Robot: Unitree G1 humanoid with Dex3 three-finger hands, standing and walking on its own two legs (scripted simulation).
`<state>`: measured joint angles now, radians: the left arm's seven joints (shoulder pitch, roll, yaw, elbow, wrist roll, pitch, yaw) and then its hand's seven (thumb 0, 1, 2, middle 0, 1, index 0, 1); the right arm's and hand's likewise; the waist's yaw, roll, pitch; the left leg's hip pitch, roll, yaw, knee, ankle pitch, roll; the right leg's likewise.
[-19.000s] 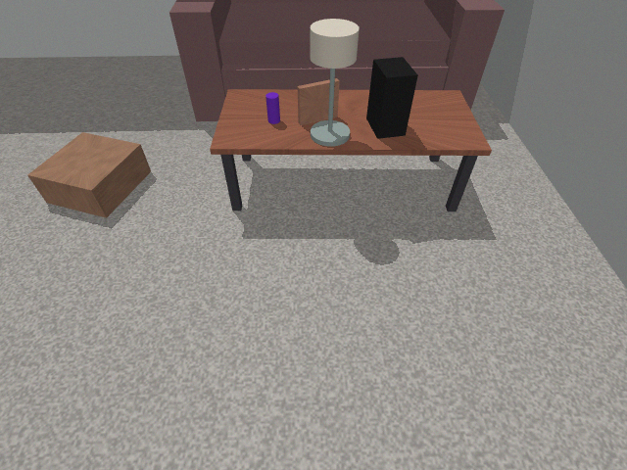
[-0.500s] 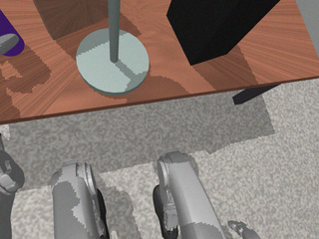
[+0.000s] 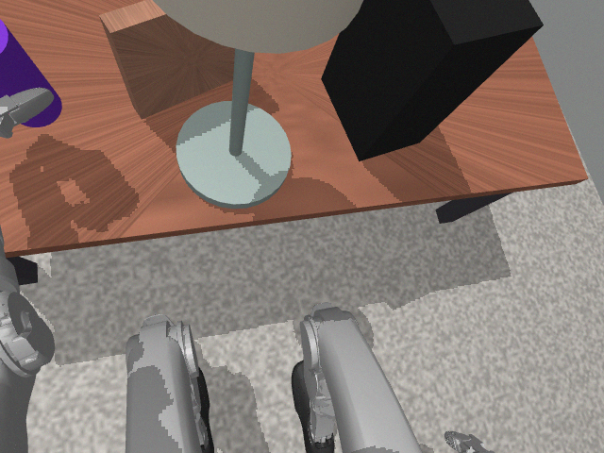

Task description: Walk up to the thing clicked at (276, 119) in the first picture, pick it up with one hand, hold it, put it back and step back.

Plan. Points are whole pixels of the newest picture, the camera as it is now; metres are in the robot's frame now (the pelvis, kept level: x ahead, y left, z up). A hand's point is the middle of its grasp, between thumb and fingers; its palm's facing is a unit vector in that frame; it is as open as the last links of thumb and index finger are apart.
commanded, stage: settle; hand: left
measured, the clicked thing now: (8, 76) +0.54 +0.27 +0.02
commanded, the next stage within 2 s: lift in 0.26 s
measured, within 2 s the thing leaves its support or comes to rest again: neither
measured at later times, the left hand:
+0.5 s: hand out of the picture +0.54 +0.29 +0.06, palm faces +0.32 -0.95 +0.00, open 9.3 cm
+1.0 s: hand out of the picture +0.47 +0.28 +0.15, palm faces +0.30 -0.95 -0.01, open 9.3 cm
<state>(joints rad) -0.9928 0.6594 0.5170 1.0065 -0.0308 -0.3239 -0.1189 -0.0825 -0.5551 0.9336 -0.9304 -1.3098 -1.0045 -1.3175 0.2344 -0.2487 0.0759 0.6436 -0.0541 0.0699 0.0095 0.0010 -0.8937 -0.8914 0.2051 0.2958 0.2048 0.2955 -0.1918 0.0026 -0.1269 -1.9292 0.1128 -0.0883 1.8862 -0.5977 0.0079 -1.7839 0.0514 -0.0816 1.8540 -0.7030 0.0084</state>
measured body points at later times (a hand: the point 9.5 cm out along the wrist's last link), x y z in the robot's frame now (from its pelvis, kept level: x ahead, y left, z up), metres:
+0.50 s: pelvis +0.01 +0.00 +0.03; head +0.22 +0.06 +0.43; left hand +0.52 +0.34 +0.06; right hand +0.07 -0.26 -0.08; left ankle +0.08 +0.13 -0.45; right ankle +0.06 -0.12 -0.45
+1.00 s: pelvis +0.03 +0.01 +0.12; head +0.17 +0.06 +0.55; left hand +0.45 +0.33 +0.15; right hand +0.12 -0.25 +0.01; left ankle +0.08 +0.13 -0.45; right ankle +0.06 -0.12 -0.45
